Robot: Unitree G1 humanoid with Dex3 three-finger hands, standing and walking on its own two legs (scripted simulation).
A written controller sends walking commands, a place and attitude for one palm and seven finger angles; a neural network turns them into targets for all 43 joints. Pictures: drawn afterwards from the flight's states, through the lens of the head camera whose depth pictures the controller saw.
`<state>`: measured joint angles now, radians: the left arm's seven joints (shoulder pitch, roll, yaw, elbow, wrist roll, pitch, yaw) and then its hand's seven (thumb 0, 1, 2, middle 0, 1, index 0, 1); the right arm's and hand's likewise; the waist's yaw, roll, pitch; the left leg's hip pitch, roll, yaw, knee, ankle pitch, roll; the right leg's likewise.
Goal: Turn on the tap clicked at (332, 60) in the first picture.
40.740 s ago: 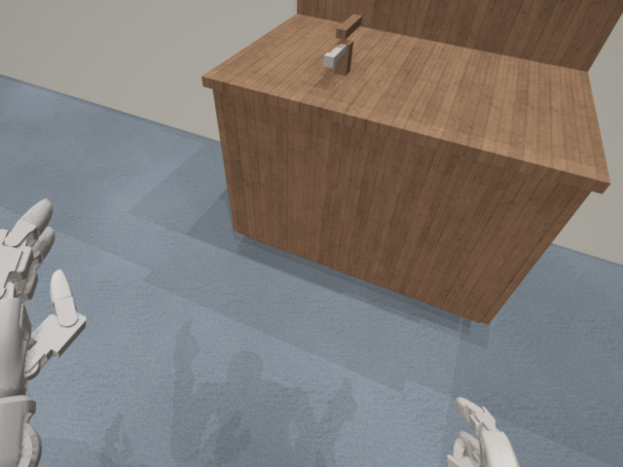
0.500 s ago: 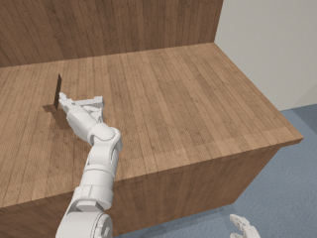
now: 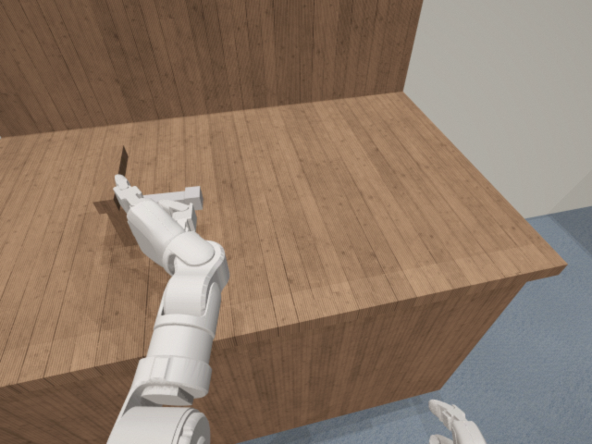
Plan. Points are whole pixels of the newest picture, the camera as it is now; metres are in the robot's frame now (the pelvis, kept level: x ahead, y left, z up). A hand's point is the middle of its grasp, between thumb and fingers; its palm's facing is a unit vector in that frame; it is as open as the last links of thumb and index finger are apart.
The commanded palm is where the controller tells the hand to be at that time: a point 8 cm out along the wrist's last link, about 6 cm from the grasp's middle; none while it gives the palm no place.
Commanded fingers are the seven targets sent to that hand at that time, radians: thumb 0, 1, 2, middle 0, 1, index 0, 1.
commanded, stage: lift the hand up off the lever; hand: left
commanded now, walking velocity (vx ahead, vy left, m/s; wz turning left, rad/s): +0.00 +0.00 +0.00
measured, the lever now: (194, 198) +0.47 +0.21 +0.08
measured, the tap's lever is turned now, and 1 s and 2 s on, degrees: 86 86 86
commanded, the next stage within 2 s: draw the hand back beside the body in 0.76 s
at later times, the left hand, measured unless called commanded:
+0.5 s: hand (197, 200) +0.39 +0.17 +0.14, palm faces +0.78 -0.62 -0.07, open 7.8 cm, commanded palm +0.33 +0.19 +0.15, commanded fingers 0.00 0.90 0.90 -0.15 -0.15 -0.15 -0.15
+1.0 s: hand (217, 198) +0.38 +0.14 +0.16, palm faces +0.49 -0.87 -0.08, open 7.8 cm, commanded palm +0.32 +0.19 +0.16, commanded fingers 0.00 0.90 0.90 -0.16 -0.17 -0.16 -0.17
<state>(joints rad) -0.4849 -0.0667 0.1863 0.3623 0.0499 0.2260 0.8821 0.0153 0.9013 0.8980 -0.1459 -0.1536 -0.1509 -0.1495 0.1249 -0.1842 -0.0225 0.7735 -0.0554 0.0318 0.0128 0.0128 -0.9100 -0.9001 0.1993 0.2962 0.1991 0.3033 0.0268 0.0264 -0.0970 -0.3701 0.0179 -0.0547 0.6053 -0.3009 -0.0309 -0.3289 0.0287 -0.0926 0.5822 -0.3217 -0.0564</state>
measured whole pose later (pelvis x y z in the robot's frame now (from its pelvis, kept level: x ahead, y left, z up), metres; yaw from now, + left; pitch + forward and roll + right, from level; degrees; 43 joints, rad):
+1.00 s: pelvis +0.00 +0.00 +0.01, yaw -1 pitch +0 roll +1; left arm -0.37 0.03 0.06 0.16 0.02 0.26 0.52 0.02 0.90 0.90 -0.14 -0.16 -0.15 -0.15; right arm 0.08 -0.18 0.01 0.70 -0.01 0.07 -0.05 0.01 -0.91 -0.90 0.20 0.30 0.20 0.30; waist 0.04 0.02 -0.05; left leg -0.24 0.02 -0.03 0.51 -0.27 -0.03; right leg -0.23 0.03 -0.07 0.52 -0.30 -0.06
